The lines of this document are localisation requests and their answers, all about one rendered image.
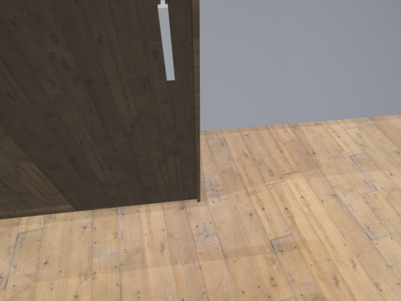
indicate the handle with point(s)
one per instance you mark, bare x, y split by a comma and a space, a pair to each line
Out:
166, 39

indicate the wardrobe door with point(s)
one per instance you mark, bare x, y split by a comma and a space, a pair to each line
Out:
84, 94
22, 184

